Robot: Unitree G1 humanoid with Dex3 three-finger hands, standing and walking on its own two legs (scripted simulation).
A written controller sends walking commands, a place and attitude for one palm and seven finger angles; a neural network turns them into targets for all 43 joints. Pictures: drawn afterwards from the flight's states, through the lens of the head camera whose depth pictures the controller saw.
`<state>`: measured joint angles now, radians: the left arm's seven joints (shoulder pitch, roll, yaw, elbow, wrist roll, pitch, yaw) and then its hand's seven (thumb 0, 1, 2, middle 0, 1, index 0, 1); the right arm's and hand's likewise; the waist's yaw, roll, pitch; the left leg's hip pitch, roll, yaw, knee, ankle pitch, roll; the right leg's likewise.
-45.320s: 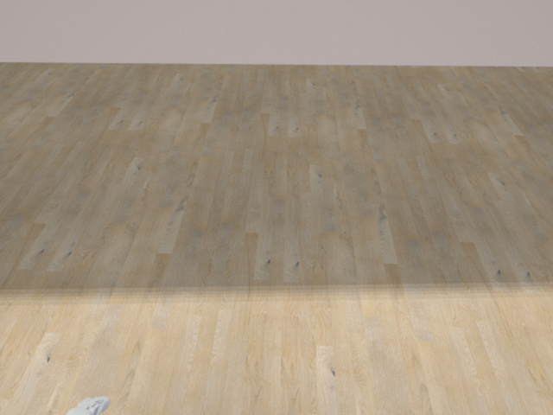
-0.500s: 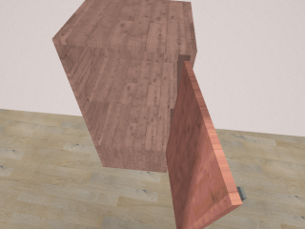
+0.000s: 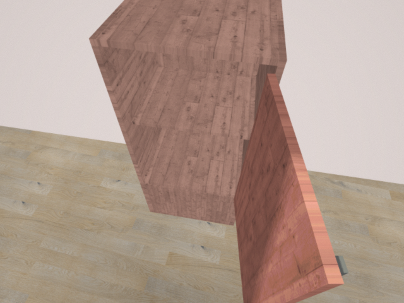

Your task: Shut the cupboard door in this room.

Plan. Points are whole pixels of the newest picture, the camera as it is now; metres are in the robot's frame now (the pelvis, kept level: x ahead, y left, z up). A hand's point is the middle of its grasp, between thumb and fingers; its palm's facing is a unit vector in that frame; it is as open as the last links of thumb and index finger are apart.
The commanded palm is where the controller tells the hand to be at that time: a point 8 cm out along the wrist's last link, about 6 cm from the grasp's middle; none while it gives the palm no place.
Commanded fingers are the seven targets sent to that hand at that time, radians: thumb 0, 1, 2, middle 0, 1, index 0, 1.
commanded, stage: turn or walk to find it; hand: left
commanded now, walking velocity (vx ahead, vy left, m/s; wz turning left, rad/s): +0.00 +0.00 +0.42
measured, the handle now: (307, 274) +0.19 -0.17 +0.00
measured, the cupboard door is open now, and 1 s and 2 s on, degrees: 100 95 87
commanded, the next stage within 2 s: stand and wait in 0.50 s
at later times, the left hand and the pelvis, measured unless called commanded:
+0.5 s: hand out of the picture +0.01 +0.17 -0.14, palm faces +0.18 -0.94 -0.30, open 7.4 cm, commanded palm none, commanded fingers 0.00 0.90 0.90 -0.20 -0.30 -0.20 -0.30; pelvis -0.03 -0.04 +0.01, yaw +11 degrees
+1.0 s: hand out of the picture -0.08 +0.15 -0.17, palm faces +0.32 -0.92 -0.22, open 7.4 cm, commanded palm none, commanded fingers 0.00 0.90 0.90 -0.20 -0.30 -0.20 -0.30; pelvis -0.03 -0.03 +0.00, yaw +17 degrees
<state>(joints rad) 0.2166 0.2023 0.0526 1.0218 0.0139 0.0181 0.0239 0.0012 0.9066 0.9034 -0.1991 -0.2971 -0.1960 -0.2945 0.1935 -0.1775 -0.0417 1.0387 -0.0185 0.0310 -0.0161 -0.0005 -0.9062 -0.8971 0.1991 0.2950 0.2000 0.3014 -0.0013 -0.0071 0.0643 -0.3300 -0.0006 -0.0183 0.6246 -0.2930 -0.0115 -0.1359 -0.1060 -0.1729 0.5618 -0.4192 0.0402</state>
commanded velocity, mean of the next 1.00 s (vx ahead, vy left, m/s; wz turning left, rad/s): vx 0.00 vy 0.00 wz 0.29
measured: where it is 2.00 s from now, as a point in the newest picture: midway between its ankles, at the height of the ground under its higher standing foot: outside the picture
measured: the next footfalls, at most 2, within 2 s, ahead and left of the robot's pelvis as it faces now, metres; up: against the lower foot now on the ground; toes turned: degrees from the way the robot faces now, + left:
right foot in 0.36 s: -0.07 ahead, -0.12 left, +0.00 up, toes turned +5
left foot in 0.80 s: -0.02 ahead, +0.09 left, +0.00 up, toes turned +19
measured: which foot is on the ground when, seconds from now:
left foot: down 0.00-0.36, up 0.38-0.78, down 0.80-1.00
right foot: down 0.00-0.08, up 0.10-0.34, down 0.36-1.00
